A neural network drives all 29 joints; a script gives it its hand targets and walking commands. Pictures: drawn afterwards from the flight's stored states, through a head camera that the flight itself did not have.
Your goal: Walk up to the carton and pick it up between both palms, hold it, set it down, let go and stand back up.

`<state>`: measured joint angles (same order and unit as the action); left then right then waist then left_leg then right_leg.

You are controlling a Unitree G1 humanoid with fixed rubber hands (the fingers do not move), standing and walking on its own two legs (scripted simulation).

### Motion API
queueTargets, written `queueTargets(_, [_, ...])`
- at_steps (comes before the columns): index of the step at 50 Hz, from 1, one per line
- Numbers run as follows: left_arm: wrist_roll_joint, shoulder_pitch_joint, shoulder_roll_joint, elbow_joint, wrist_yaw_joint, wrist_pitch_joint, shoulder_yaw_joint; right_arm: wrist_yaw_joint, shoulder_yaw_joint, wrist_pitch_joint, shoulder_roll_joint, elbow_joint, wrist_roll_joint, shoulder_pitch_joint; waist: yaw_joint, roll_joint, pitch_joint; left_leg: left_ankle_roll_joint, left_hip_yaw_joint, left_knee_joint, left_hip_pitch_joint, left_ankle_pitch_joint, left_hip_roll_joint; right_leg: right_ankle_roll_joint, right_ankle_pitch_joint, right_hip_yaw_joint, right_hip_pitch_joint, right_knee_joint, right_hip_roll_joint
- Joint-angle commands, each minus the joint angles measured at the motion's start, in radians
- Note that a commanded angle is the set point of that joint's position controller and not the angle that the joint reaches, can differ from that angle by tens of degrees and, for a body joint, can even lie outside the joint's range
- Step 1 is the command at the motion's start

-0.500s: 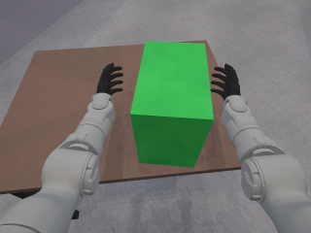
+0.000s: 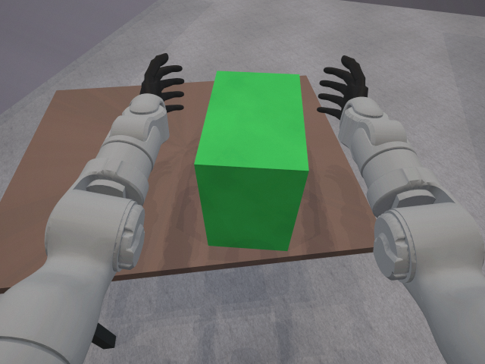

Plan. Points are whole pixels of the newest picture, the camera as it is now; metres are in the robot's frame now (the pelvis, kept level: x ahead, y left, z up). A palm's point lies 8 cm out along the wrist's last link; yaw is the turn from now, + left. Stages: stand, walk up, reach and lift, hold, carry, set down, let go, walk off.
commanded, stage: set down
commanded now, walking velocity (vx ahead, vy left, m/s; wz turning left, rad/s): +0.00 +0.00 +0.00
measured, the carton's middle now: (252, 162) +0.49 -0.01 +0.04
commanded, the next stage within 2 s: none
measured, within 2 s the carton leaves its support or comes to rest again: neither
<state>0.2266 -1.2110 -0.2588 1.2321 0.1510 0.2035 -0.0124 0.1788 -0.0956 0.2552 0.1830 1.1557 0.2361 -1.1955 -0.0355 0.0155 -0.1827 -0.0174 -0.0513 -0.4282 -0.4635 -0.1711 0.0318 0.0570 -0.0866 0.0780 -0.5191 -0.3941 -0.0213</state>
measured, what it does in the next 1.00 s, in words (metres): stands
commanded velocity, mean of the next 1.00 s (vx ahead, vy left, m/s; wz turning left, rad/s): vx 0.00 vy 0.00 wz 0.00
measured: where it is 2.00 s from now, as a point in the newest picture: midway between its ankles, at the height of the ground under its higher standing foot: outside the picture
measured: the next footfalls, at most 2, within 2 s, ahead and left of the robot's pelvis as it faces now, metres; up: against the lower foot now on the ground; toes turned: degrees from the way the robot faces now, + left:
none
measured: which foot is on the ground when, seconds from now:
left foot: down 0.00-1.00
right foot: down 0.00-1.00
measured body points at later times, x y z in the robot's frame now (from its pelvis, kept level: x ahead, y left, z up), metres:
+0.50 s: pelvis +0.02 +0.00 +0.01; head +0.03 +0.00 +0.46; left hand +0.48 +0.18 +0.20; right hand +0.48 -0.17 +0.20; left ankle +0.01 +0.13 -0.74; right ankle +0.06 -0.08 -0.74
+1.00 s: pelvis +0.00 +0.01 +0.01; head +0.01 +0.01 +0.46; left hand +0.40 +0.18 +0.12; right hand +0.39 -0.18 +0.11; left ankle +0.01 +0.13 -0.74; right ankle +0.06 -0.08 -0.74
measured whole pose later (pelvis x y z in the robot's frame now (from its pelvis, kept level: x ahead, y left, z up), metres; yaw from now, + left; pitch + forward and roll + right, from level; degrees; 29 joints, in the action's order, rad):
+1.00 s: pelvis +0.00 +0.01 +0.01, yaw -1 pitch +1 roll +1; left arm 0.13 -0.55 -0.18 0.41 0.10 0.41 -0.10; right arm 0.17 -0.05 0.25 0.15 0.55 0.26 -0.58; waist -0.02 0.03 0.00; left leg -0.01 -0.06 -0.38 -0.22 -0.18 0.03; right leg 0.05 -0.10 0.06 -0.28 -0.37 -0.02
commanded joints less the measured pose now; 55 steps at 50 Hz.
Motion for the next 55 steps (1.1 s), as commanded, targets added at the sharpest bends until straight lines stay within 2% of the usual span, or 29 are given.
queueTargets(1, [0.018, -0.629, -0.177, -0.200, 0.014, -0.006, 0.002, 0.025, -0.051, -0.012, 0.171, -0.217, -0.022, -0.585, -0.020, -0.023, -0.620, 0.000, 0.016, 0.064, 0.012, 0.011, -0.027, -0.083, 0.094, -0.081, 0.525, -0.009, 0.005])
queueTargets(4, [0.028, -0.641, -0.177, -0.172, 0.013, 0.016, 0.008, 0.041, -0.059, 0.008, 0.167, -0.185, -0.032, -0.600, -0.039, -0.030, -0.598, -0.003, 0.018, 0.056, 0.029, 0.010, -0.027, -0.081, 0.091, -0.072, 0.509, -0.008, 0.006])
queueTargets(5, [0.030, -0.655, -0.183, -0.182, 0.014, 0.020, 0.005, 0.046, -0.059, 0.010, 0.166, -0.193, -0.026, -0.611, -0.030, -0.037, -0.605, -0.006, 0.016, 0.056, 0.022, 0.013, -0.027, -0.079, 0.097, -0.070, 0.516, -0.008, 0.005])
queueTargets(8, [0.019, -0.630, -0.192, -0.199, 0.014, 0.036, -0.005, 0.053, -0.043, 0.011, 0.168, -0.202, -0.008, -0.608, -0.022, -0.058, -0.630, -0.020, 0.017, 0.046, 0.050, 0.088, -0.029, -0.079, 0.199, -0.066, 0.553, -0.018, 0.001])
queueTargets(10, [0.006, -0.623, -0.198, -0.240, 0.008, 0.046, -0.009, 0.056, -0.026, 0.010, 0.172, -0.216, 0.019, -0.593, -0.027, -0.080, -0.661, -0.036, 0.016, 0.035, 0.090, 0.162, -0.033, -0.082, 0.292, -0.062, 0.584, -0.026, -0.002])
queueTargets(11, [-0.006, -0.624, -0.205, -0.257, 0.007, 0.052, -0.022, 0.056, -0.019, 0.009, 0.179, -0.215, 0.030, -0.604, -0.018, -0.095, -0.669, -0.041, 0.016, 0.030, 0.105, 0.194, -0.032, -0.080, 0.324, -0.058, 0.590, -0.029, -0.006])
queueTargets(14, [-0.032, -0.571, -0.207, -0.295, -0.009, 0.076, -0.044, 0.055, 0.016, 0.009, 0.186, -0.195, 0.068, -0.549, -0.015, -0.101, -0.645, -0.052, 0.012, 0.028, 0.139, 0.266, -0.037, -0.086, 0.420, -0.055, 0.640, -0.032, -0.009])
queueTargets(17, [-0.054, -0.494, -0.205, -0.347, -0.024, 0.097, -0.069, 0.053, 0.057, 0.007, 0.182, -0.218, 0.103, -0.493, -0.005, -0.074, -0.611, -0.050, 0.009, 0.038, 0.155, 0.296, -0.043, -0.097, 0.479, -0.057, 0.677, -0.031, -0.011])
queueTargets(18, [-0.062, -0.479, -0.206, -0.371, -0.029, 0.104, -0.078, 0.051, 0.065, 0.005, 0.189, -0.237, 0.111, -0.486, -0.003, -0.078, -0.610, -0.049, 0.007, 0.042, 0.168, 0.307, -0.045, -0.100, 0.502, -0.059, 0.694, -0.031, -0.010])
queueTargets(22, [-0.101, -0.337, -0.190, -0.493, -0.051, 0.133, -0.123, 0.045, 0.106, -0.005, 0.181, -0.333, 0.136, -0.370, 0.012, -0.036, -0.557, -0.039, 0.005, 0.067, 0.198, 0.337, -0.053, -0.111, 0.559, -0.065, 0.755, -0.022, -0.014])
queueTargets(25, [-0.121, -0.245, -0.183, -0.580, -0.072, 0.148, -0.141, 0.045, 0.108, -0.007, 0.165, -0.404, 0.134, -0.278, 0.008, -0.026, -0.491, -0.026, 0.002, 0.091, 0.219, 0.299, -0.061, -0.119, 0.516, -0.065, 0.764, -0.006, -0.015])
queueTargets(28, [-0.112, -0.182, -0.153, -0.641, -0.084, 0.154, -0.131, 0.040, 0.105, -0.014, 0.157, -0.457, 0.135, -0.221, -0.003, -0.028, -0.409, -0.021, 0.007, 0.089, 0.268, 0.286, -0.055, -0.110, 0.414, -0.059, 0.695, 0.019, -0.022])
queueTargets(35, [-0.092, -0.042, -0.120, -0.901, -0.081, 0.143, -0.125, 0.019, 0.034, -0.055, 0.164, -0.708, 0.076, -0.069, -0.011, -0.045, -0.465, -0.024, 0.005, 0.065, 0.333, 0.271, -0.046, -0.091, 0.262, -0.047, 0.622, 0.031, -0.030])
queueTargets(37, [-0.087, -0.016, -0.118, -0.944, -0.078, 0.147, -0.122, 0.011, 0.023, -0.056, 0.157, -0.769, 0.052, -0.042, -0.011, -0.036, -0.463, -0.019, 0.007, 0.069, 0.314, 0.229, -0.047, -0.089, 0.218, -0.049, 0.611, 0.031, -0.024])
queueTargets(44, [-0.105, 0.140, -0.091, -1.009, -0.058, 0.151, -0.129, -0.004, 0.013, -0.060, 0.104, -0.839, 0.013, 0.116, 0.028, -0.020, -0.378, 0.013, 0.001, 0.103, 0.239, 0.061, -0.052, -0.089, 0.043, -0.077, 0.608, 0.037, -0.007])
queueTargets(47, [-0.104, 0.187, -0.064, -1.045, -0.049, 0.153, -0.119, -0.011, 0.010, -0.059, 0.086, -0.827, 0.011, 0.179, 0.025, -0.034, -0.328, 0.010, 0.008, 0.109, 0.235, 0.046, -0.047, -0.079, 0.009, -0.077, 0.587, 0.037, -0.008])
queueTargets(49, [-0.104, 0.242, -0.050, -1.055, -0.048, 0.160, -0.114, -0.011, 0.024, -0.063, 0.070, -0.833, 0.015, 0.230, 0.027, -0.023, -0.300, 0.013, 0.008, 0.112, 0.242, 0.050, -0.048, -0.077, 0.010, -0.079, 0.584, 0.039, -0.009])
queueTargets(50, [-0.110, 0.273, -0.048, -1.060, -0.049, 0.161, -0.124, -0.012, 0.031, -0.066, 0.070, -0.850, 0.018, 0.247, 0.039, -0.014, -0.280, 0.013, 0.004, 0.111, 0.244, 0.061, -0.050, -0.080, 0.018, -0.083, 0.593, 0.043, -0.007])
queueTargets(53, [-0.116, 0.359, -0.041, -1.109, -0.061, 0.176, -0.118, -0.005, 0.038, -0.069, 0.066, -0.881, 0.015, 0.331, 0.025, -0.004, -0.231, 0.018, 0.007, 0.116, 0.243, 0.086, -0.053, -0.086, 0.046, -0.088, 0.618, 0.048, -0.006])
queueTargets(55, [-0.113, 0.406, -0.037, -1.163, -0.068, 0.183, -0.112, -0.001, 0.033, -0.077, 0.066, -0.943, 0.009, 0.370, 0.025, -0.006, -0.240, 0.014, 0.005, 0.116, 0.256, 0.085, -0.055, -0.087, 0.047, -0.090, 0.621, 0.048, -0.003])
